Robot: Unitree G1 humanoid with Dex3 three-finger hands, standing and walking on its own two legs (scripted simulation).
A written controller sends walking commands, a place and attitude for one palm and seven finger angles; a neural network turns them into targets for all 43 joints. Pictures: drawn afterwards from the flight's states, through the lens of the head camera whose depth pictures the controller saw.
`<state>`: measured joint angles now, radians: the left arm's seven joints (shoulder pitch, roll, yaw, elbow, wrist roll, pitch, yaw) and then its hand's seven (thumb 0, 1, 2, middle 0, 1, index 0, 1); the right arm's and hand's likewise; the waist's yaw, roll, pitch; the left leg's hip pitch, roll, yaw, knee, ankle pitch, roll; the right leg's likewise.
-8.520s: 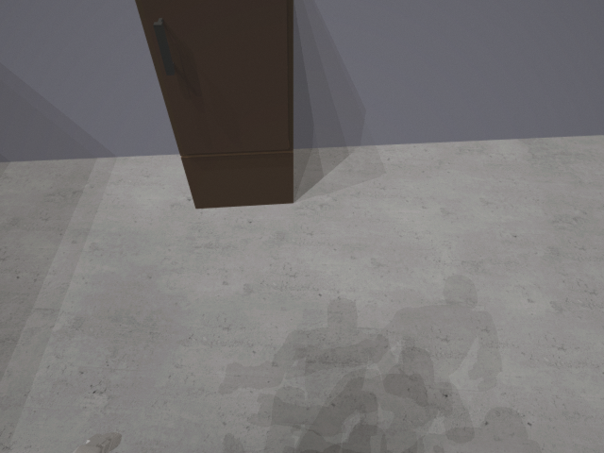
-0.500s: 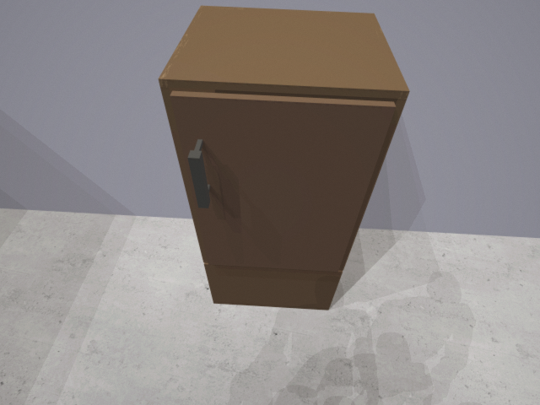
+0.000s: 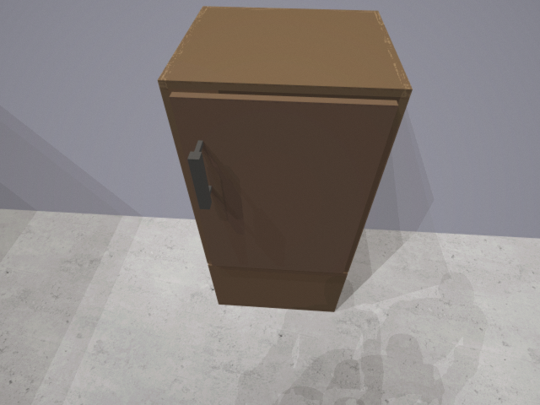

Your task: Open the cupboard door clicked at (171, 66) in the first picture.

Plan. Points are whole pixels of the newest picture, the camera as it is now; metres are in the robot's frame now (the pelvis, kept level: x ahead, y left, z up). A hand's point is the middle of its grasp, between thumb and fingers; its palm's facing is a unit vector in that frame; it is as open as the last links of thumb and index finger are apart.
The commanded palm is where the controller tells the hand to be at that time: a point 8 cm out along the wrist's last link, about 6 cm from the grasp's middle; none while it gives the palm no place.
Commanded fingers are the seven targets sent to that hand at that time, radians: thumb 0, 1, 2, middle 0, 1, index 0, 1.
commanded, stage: look again from close up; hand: left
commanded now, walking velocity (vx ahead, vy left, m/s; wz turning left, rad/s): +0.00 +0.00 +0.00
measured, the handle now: (202, 175) +0.56 +0.18 -0.01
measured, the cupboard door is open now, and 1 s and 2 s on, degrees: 0 0 0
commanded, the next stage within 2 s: raise the hand with hooked fingers in 0.42 s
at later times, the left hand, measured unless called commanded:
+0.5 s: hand out of the picture +0.03 +0.17 -0.17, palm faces +0.00 -0.98 -0.20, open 7.4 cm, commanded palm none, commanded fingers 0.00 0.90 0.90 -0.20 -0.30 -0.20 -0.30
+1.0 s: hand (152, 395) +0.15 +0.18 -0.06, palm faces +0.07 -1.00 -0.02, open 8.9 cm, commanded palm +0.15 +0.24 -0.04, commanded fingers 0.00 0.32 0.65 -0.24 -0.68 -0.24 -0.68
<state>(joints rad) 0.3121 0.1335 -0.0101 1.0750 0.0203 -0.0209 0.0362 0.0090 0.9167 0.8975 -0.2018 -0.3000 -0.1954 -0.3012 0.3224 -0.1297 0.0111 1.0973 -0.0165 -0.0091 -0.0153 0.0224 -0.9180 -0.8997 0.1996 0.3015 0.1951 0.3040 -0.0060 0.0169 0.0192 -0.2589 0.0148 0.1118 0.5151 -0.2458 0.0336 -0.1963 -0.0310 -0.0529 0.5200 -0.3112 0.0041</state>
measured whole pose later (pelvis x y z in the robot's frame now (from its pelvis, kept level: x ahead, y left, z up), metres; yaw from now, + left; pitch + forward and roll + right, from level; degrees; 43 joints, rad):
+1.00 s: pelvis -0.03 -0.04 -0.09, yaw +3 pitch +13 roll -1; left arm 0.38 0.23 0.24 0.16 -0.32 -0.49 -0.41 0.01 0.54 0.74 -0.23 -0.53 -0.23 -0.54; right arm 0.15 -0.27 -0.06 0.51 0.03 -0.23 -0.05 0.01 -0.90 -0.90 0.20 0.30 0.19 0.30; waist 0.04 -0.01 -0.13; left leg -0.93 0.07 0.00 1.19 -0.48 -0.02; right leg -0.83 0.00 -0.13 1.19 -0.58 -0.06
